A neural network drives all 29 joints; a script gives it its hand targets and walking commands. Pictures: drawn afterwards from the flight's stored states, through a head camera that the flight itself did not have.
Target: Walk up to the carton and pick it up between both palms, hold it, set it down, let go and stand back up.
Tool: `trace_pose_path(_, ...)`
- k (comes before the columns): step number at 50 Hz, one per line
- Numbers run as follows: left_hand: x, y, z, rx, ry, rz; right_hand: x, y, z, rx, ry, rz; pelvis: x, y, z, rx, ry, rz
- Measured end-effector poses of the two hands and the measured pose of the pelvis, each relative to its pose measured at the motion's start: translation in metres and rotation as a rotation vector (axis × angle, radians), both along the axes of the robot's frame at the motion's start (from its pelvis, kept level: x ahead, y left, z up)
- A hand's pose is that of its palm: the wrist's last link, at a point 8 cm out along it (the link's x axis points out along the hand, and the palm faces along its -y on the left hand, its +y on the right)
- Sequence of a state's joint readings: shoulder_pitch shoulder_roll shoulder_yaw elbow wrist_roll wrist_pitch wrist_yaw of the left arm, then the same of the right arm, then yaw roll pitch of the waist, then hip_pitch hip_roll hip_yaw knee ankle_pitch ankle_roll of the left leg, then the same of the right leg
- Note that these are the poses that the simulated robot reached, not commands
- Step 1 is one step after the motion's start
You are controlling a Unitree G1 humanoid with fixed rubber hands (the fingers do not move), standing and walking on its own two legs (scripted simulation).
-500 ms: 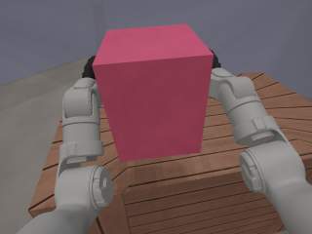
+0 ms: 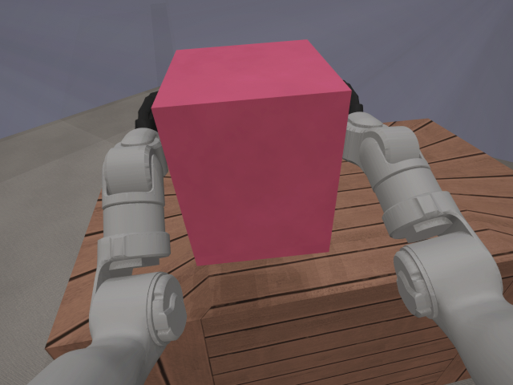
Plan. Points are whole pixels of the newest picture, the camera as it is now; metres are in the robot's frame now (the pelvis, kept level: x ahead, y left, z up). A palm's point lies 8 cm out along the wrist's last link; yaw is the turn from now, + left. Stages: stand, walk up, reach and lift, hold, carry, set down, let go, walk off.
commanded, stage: hold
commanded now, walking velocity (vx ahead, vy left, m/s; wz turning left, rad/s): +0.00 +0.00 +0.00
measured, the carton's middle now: (252, 151) +0.37 +0.00 +0.25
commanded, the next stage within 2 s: none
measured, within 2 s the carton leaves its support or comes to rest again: neither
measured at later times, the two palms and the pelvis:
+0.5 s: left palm (151, 140) +0.37 +0.15 +0.27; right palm (350, 127) +0.37 -0.14 +0.28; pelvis +0.00 +0.00 +0.00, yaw +0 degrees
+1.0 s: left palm (150, 139) +0.37 +0.15 +0.28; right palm (350, 125) +0.37 -0.14 +0.28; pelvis +0.00 +0.00 +0.00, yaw +0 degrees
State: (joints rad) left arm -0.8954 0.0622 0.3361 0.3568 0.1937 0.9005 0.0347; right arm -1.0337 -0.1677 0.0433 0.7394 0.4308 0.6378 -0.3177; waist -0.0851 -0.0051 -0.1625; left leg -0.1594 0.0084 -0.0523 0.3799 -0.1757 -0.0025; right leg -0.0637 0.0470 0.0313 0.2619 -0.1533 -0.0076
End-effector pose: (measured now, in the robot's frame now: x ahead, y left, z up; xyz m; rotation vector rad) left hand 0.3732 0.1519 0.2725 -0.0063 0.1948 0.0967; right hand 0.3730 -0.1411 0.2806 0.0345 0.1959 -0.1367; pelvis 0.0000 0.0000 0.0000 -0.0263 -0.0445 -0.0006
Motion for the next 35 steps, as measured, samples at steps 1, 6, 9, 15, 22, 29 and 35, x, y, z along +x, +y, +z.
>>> trace_pose_path(1, -0.0001, 0.0000, 0.0000, 0.000, 0.000, 0.000, 0.0000, 0.0000, 0.0001, 0.001, 0.000, 0.000, 0.0001, 0.0001, 0.0000, 0.000, 0.001, 0.000)
trace_pose_path(6, -0.0003, -0.0002, 0.0006, 0.001, -0.002, 0.001, 0.0000, -0.0001, 0.0006, 0.003, -0.001, 0.000, 0.0002, 0.0002, -0.0001, 0.000, 0.000, -0.001)
trace_pose_path(9, -0.0004, -0.0003, 0.0007, 0.002, 0.000, 0.003, 0.0003, -0.0002, 0.0005, 0.003, 0.001, 0.002, 0.0001, 0.0000, 0.0000, 0.000, 0.000, -0.002)
trace_pose_path(15, -0.0006, -0.0009, 0.0014, 0.002, -0.003, 0.004, 0.0000, -0.0009, 0.0007, 0.003, -0.001, 0.002, 0.0002, -0.0009, 0.0000, 0.000, 0.000, 0.001)
trace_pose_path(22, -0.0003, -0.0022, 0.0014, 0.000, 0.000, 0.003, -0.0003, -0.0022, -0.0003, 0.000, 0.003, 0.001, 0.0000, -0.0016, 0.0001, 0.001, -0.001, 0.000)
trace_pose_path(29, -0.0005, -0.0015, 0.0017, 0.000, -0.002, 0.003, -0.0005, -0.0015, -0.0004, -0.005, 0.002, 0.003, -0.0006, -0.0016, 0.0000, 0.000, 0.000, -0.001)
trace_pose_path(35, -0.0012, -0.0006, 0.0024, -0.002, -0.005, 0.002, -0.0015, -0.0006, 0.0005, -0.001, 0.000, 0.001, -0.0009, -0.0009, 0.0000, 0.000, 0.000, 0.000)
